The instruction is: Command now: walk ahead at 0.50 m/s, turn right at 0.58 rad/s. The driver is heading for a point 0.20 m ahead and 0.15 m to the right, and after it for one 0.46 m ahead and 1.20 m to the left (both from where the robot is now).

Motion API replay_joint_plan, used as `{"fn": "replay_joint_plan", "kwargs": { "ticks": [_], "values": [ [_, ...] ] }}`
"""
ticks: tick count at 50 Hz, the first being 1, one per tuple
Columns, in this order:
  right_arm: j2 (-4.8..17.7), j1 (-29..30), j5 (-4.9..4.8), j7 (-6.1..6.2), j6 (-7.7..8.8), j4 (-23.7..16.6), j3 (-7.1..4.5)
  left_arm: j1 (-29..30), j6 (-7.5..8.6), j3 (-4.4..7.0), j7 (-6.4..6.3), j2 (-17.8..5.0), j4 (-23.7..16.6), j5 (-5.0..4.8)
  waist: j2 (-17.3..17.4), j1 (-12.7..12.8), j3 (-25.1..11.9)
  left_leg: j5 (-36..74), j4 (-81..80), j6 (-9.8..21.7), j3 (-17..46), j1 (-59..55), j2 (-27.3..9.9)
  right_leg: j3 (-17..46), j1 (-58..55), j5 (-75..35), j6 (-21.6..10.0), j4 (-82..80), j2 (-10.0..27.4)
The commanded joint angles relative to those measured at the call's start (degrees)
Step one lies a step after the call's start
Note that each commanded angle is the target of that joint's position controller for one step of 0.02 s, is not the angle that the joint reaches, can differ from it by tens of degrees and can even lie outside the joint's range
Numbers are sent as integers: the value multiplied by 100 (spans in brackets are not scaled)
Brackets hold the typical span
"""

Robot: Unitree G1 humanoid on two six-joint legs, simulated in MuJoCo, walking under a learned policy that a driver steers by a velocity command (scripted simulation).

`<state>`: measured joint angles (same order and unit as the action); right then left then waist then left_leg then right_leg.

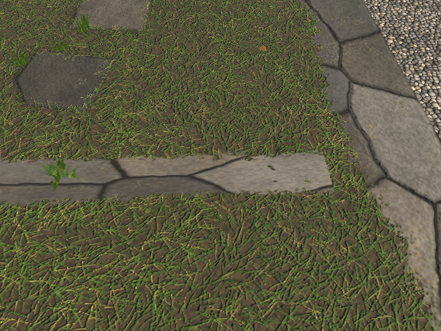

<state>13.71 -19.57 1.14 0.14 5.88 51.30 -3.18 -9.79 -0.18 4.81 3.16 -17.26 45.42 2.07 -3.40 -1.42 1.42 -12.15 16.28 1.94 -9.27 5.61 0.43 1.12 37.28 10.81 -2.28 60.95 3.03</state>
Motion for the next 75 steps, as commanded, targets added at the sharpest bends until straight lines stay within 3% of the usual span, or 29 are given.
{"fn": "replay_joint_plan", "kwargs": {
  "ticks": [1, 7, 10, 11, 12, 13, 14, 15, 17, 22, 26, 32, 35, 37, 38, 39, 40, 43, 46, 51, 59, 62, 64, 65, 66, 67, 69, 72, 75],
  "values": [
    [549, 116, 2, -11, 98, -298, -89, 367, 37, -98, 98, 42, -497, -17, 859, 106, 128, 1878, -773, 604, 513, -106, -1412, -85, 293, -702, 43, -737, 136],
    [823, -563, -32, -37, -25, 128, -103, 1126, 135, -218, 54, 43, -721, 59, 870, -53, 363, 2702, -655, 657, 475, -520, -1553, -594, -678, -335, -267, -2606, -140],
    [984, -567, -66, -29, -141, 270, -109, -2, 299, -136, -78, -129, -336, 126, 802, 545, -318, 4502, 1066, 527, 366, -687, -1377, -743, -2348, -144, -526, -3419, -532],
    [827, -565, -100, -37, -149, 205, -51, -971, 384, -33, -156, -414, -11, 228, 581, 888, -967, 3409, 2263, 422, 278, 175, -1118, -343, -3899, -236, -660, -3445, -127],
    [197, -729, -222, -101, -133, -148, 111, -1674, 423, 114, -263, -1065, 31, 334, -610, 991, -1907, 376, 4298, 190, 79, 2065, -474, 1908, -5767, 208, -1068, -3610, 1776],
    [474, -886, -200, -42, -182, -75, -15, -1677, 356, 176, -303, -1248, 40, 100, -801, 889, -2261, -1845, 5402, 194, 786, 2777, 68, 3314, -5667, -277, -1310, -4269, 2448],
    [675, -481, -138, -14, -235, -87, -107, -1204, 339, 99, -306, -940, 26, -13, -204, 714, -1398, -1442, 5571, 270, 1246, 3032, -261, 2385, -4912, -235, -1126, -4303, 2112],
    [484, -326, -141, -45, -221, -85, -65, -770, 379, -25, -293, -493, 18, -43, -149, 498, -618, -1029, 5307, 270, 1189, 3022, -461, 1628, -4055, -310, -927, -4563, 1802],
    [338, -416, -8, -94, -336, 61, -83, -389, 459, -150, -299, -40, 59, -85, -260, 166, -52, -581, 4845, 212, 1134, 2626, -656, 708, -3118, -379, -528, -5004, 1308],
    [139, 48, 41, -259, -537, -89, -115, -717, 684, -104, -351, -111, 286, -127, -108, 10, 147, 281, 4736, 99, 1039, 3066, -696, -229, -3060, -1212, -543, -5344, 1183],
    [81, 837, 55, -334, -535, -377, -69, -1026, 680, -130, -387, -14, 470, -100, -60, 109, 384, 1025, 3800, 47, 900, 3476, -680, -807, -3255, -1538, -576, -5355, 1095],
    [99, 1839, 103, -439, -514, -833, 33, -1468, 603, -75, -466, -304, 717, -90, -5, 328, 552, 989, 2254, 354, 243, 3072, -424, -1402, -3970, -2676, -491, -5064, 1276],
    [250, 1541, 109, -376, -527, -828, -34, -1422, 501, -25, -514, -535, 755, -66, -187, 115, 209, 135, 2062, 695, -97, 2375, 82, -1662, -4438, -5140, -402, -4021, 1312],
    [474, 541, 113, -296, -468, -572, -167, -1356, 378, 25, -505, -716, 725, -60, -186, -318, -423, -313, 1727, 995, -84, 1175, 480, -1699, -4281, -5456, -374, -2274, 1307],
    [782, -342, 180, -213, -419, -301, -311, -1241, 358, 18, -474, -703, 624, -76, 186, -763, -897, -268, 1221, 1235, 437, -176, 312, -1753, -3391, -4210, -190, -744, 1157],
    [1536, -502, 214, -132, -432, -313, -512, -1465, 396, -123, -383, -22, 242, -170, 1467, -486, -1429, -448, 1054, 2018, 3159, -2056, -1473, -1677, -931, 298, 158, 1463, 298],
    [1694, -492, -5, -136, -504, -416, -539, -849, 475, -59, -332, -334, -57, -135, 1147, -556, -1772, -362, 40, 2403, 5348, -2332, -2032, -358, 188, 1943, 285, 2431, -483],
    [979, 288, -77, -35, -482, -386, -347, -508, 597, -103, -311, -263, -97, -128, 143, 18, -101, 1069, -218, 1674, 3208, -411, -1408, 50, 158, 762, 189, 1187, 342],
    [789, 457, -140, -34, -306, -436, -251, -757, 287, -117, -276, -171, -69, 83, 290, 340, -181, 2032, -330, 1513, 2482, 302, -881, 19, -562, 693, 396, 545, 409],
    [1003, -125, -118, -64, -242, -368, -294, 240, 162, -143, -231, -140, -457, 52, 538, 48, 78, 1761, -537, 1337, 2448, 280, -647, -115, 67, -224, 598, -670, 372],
    [1103, -780, -40, 14, -277, -362, -307, 1528, 285, -237, -159, -186, -987, -36, 755, -431, 120, 2476, 23, 1146, 2832, -675, -733, -72, 153, -851, 471, -2366, -70],
    [1263, -412, -14, 69, -268, -504, -344, 993, 362, -193, -195, -387, -933, -71, 875, -60, 41, 2919, 425, 851, 3015, -423, -793, 13, -1021, -456, 259, -2979, -248],
    [1315, -127, -47, -1, -216, -576, -347, -359, 461, -63, -319, -672, -555, -58, 573, 608, -593, 3548, 1925, 585, 2751, 52, -346, -52, -2932, -329, 24, -3461, -371],
    [934, -182, -111, -59, -172, -720, -238, -1242, 511, 28, -421, -1057, -502, 73, 18, 917, -1412, 2252, 3481, 454, 2386, 736, 43, 1043, -4260, 788, -234, -3665, 739],
    [379, -793, -268, -48, -190, -910, -124, -1267, 458, 124, -446, -1562, -557, 191, -1341, 508, -1928, -1861, 4991, 278, 1736, 2500, 941, 3665, -5443, 1340, -776, -4303, 2253],
    [859, -880, -66, 0, -267, -780, -160, -933, 378, 101, -408, -1226, -577, 73, -911, 300, -1617, -1771, 5642, 338, 1719, 3045, 466, 4393, -4925, 1989, -952, -4525, 2260],
    [884, -233, 5, -82, -337, -744, -168, -328, 369, -105, -368, -373, -625, 1, 153, 220, -361, -830, 5413, 264, 1554, 2950, -14, 2507, -3531, 1286, -730, -4712, 1670],
    [731, -113, 93, -237, -509, -787, -144, -502, 491, -136, -363, -310, -399, -47, -315, 100, -133, -569, 5097, 136, 1392, 2647, -250, 1069, -2963, -381, -531, -4925, 1201],
    [627, 310, 90, -330, -591, -983, -103, -713, 621, -93, -305, -383, -259, -115, -237, 94, -101, -228, 4978, 79, 1330, 3063, -347, 486, -3096, -1146, -639, -5097, 1262]
  ]
}}
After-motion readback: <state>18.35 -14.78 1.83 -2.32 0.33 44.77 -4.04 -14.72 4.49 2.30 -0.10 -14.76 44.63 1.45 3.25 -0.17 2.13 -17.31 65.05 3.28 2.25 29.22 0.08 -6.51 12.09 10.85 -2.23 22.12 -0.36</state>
